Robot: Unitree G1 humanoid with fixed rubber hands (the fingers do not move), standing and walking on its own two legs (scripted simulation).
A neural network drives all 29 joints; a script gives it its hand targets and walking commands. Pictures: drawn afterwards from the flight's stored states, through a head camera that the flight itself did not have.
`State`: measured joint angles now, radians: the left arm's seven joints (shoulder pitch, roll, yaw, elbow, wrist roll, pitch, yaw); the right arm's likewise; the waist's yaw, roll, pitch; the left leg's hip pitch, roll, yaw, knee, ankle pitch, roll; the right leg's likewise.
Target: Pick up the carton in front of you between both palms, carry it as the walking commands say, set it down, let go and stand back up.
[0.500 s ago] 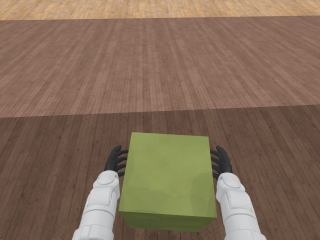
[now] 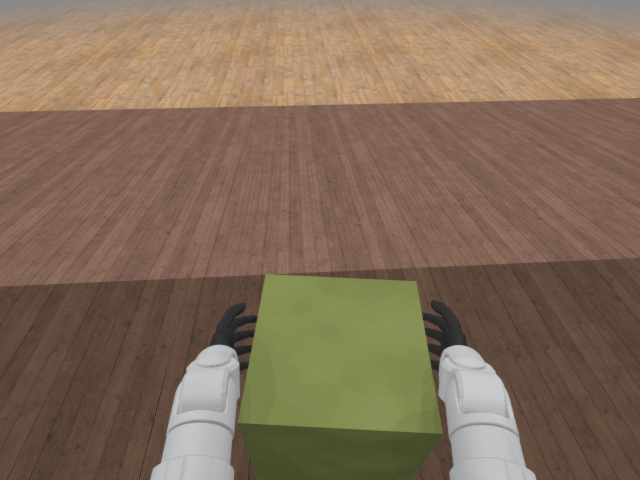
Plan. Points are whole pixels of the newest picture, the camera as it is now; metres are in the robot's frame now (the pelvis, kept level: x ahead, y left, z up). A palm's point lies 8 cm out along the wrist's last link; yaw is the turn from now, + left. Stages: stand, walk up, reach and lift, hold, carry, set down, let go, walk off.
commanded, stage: reach and lift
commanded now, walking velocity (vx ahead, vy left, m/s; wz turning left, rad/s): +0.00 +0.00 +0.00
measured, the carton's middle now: (335, 387) +0.29 +0.00 -0.05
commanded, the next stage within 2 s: hold in 0.76 s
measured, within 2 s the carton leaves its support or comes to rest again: neither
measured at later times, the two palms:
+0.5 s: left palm (222, 345) +0.30 +0.15 +0.03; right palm (451, 345) +0.31 -0.15 +0.04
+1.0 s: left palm (219, 341) +0.29 +0.15 +0.05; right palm (458, 341) +0.30 -0.15 +0.06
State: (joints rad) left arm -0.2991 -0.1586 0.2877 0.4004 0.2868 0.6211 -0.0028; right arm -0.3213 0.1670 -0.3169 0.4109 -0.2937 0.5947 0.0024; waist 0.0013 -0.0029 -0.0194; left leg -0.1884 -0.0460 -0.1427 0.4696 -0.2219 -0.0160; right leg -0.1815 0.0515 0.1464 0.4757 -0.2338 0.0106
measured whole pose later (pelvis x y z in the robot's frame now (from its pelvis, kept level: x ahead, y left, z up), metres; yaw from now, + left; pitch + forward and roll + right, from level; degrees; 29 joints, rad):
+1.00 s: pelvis +0.01 +0.00 +0.01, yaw +0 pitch -7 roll +0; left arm -0.25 -0.15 0.21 0.23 0.27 0.77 0.00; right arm -0.27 0.15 -0.24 0.24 -0.27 0.74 0.00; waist 0.00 0.00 0.00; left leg -0.04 -0.04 -0.13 0.35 -0.19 -0.01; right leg -0.04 0.04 0.14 0.36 -0.20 0.01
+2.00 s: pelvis +0.29 -0.06 -0.01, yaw +1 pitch +4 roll -1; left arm -0.20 -0.14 0.10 -0.32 0.11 1.23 0.09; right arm -0.20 0.13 -0.15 -0.35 -0.09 1.23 -0.10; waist -0.02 0.03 -0.12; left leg -0.28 0.10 0.08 0.95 -0.49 -0.02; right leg -0.42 -0.03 -0.25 0.58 -0.24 -0.09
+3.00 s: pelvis +0.95 -0.09 -0.01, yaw -1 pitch +4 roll +0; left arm -0.43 -0.07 0.14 -0.17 0.07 1.25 0.13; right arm -0.47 0.06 -0.18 -0.16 -0.08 1.24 -0.11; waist 0.06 0.02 0.00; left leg -0.52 0.05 0.04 1.27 -0.37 0.06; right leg -0.37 -0.01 -0.22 0.53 -0.23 -0.09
